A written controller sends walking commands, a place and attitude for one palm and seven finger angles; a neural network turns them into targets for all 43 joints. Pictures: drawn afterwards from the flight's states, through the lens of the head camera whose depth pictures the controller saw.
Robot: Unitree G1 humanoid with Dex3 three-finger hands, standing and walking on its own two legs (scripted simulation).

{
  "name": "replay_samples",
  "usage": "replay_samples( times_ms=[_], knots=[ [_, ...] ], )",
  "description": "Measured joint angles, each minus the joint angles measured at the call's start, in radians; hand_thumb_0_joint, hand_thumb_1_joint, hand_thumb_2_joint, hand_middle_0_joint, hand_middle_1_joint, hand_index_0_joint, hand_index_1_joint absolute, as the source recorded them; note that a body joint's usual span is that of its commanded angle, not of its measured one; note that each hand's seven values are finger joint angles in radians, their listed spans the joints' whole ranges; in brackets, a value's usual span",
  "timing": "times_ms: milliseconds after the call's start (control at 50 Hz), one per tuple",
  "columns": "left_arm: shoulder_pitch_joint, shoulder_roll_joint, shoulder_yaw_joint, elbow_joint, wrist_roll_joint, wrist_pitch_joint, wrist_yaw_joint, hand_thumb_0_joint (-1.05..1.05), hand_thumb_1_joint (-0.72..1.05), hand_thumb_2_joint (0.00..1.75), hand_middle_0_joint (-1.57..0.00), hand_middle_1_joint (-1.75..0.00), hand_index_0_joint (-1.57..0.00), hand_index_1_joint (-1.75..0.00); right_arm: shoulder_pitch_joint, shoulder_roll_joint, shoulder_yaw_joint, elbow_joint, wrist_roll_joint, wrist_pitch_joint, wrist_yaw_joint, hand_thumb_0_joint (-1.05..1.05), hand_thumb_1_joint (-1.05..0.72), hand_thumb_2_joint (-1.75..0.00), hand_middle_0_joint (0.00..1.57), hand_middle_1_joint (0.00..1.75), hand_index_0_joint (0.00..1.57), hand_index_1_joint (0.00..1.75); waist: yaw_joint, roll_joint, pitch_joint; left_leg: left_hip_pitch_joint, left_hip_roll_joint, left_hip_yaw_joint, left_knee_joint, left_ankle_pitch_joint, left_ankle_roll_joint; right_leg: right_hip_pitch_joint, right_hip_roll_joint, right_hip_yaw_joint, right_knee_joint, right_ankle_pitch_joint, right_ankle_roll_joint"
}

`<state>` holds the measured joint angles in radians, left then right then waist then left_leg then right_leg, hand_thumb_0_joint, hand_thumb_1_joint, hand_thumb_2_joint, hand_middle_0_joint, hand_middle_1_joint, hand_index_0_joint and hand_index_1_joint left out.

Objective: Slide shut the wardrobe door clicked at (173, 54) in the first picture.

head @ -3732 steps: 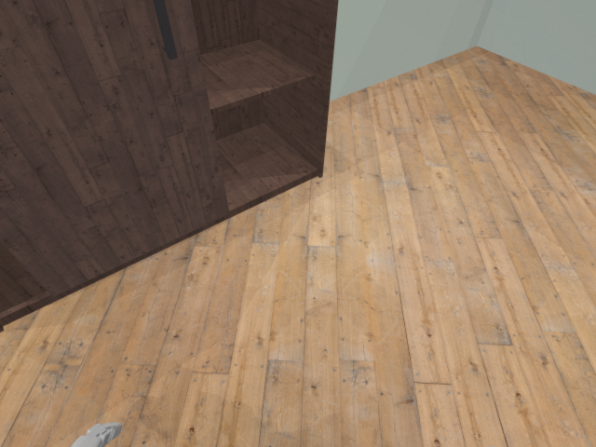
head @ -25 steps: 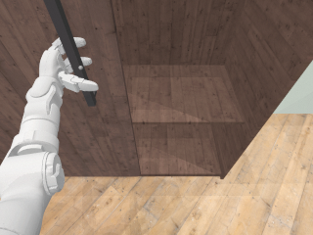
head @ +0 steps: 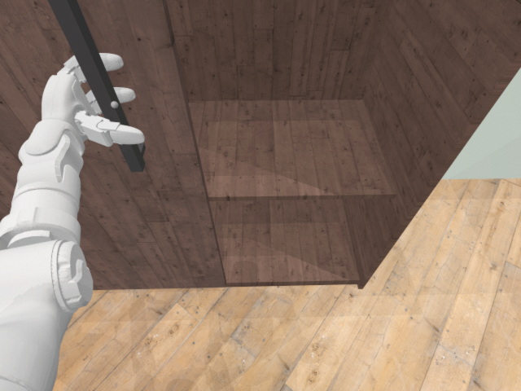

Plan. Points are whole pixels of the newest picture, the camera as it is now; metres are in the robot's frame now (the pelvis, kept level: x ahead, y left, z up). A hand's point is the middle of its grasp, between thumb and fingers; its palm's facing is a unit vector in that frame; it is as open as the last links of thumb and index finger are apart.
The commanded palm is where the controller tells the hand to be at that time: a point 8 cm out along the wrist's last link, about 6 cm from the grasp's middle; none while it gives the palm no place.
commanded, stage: slide the fingers in behind the handle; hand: left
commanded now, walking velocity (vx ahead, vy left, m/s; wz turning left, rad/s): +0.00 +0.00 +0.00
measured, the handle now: (109, 86) +0.53 +0.20 +0.19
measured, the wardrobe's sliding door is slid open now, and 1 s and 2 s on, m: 0.53 0.53 0.53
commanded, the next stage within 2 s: grip the handle and tug to test in 0.30 s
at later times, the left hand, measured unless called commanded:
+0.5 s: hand (113, 105) +0.49 +0.19 +0.19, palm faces -0.02 -1.00 +0.00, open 13.6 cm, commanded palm +0.46 +0.23 +0.18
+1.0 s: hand (110, 106) +0.48 +0.19 +0.19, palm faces +0.01 -1.00 +0.00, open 6.7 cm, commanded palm +0.46 +0.24 +0.18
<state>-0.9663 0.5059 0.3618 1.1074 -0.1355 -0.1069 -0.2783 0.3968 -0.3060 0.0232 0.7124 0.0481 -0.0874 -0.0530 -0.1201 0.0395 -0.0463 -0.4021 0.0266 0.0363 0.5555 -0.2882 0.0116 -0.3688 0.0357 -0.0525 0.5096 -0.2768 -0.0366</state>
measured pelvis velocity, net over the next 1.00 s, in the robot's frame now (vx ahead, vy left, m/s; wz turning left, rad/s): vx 0.01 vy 0.01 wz -0.01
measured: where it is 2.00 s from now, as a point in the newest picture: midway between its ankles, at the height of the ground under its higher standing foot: outside the picture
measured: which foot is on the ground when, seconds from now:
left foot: down 0.00-1.00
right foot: down 0.00-1.00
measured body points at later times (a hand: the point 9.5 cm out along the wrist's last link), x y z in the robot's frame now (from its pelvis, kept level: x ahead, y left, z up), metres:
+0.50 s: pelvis +0.00 +0.02 +0.00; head +0.04 +0.01 +0.45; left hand +0.48 +0.24 +0.19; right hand +0.03 -0.25 -0.12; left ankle -0.01 +0.11 -0.73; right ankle -0.02 -0.09 -0.73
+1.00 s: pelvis +0.01 +0.01 +0.00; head +0.04 +0.00 +0.45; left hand +0.47 +0.24 +0.19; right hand +0.04 -0.26 -0.12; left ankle -0.01 +0.11 -0.73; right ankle -0.02 -0.09 -0.73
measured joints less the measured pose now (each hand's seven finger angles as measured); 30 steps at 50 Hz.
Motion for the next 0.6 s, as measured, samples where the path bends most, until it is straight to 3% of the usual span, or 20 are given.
replay_samples(
  times_ms=[460, 600],
  knots=[
    [0.006, -0.039, -0.025, -0.027, 0.010, -0.011, 0.034, -0.01, -0.49, 0.30, -0.36, -1.24, -0.35, -1.23, -0.001, 0.024, 0.003, -0.014, -0.010, -0.009, 0.010, 0.00, -0.91, -0.90, 0.20, 0.30, 0.21, 0.30, 0.006, 0.000, -0.011, -0.006, -0.019, 0.016, 0.009, -0.009, 0.022, -0.007, -0.019, 0.016, 0.008, -0.003, 0.024],
    [0.018, -0.068, -0.038, -0.054, 0.004, 0.000, 0.059, -0.01, -0.35, 0.36, -0.35, -1.24, -0.34, -1.23, 0.001, 0.026, 0.002, -0.002, -0.012, -0.014, 0.015, 0.00, -0.91, -0.90, 0.20, 0.30, 0.21, 0.30, 0.013, 0.001, -0.011, 0.001, -0.024, 0.018, 0.008, -0.010, 0.026, -0.002, -0.024, 0.018, 0.008, -0.004, 0.028]
  ],
)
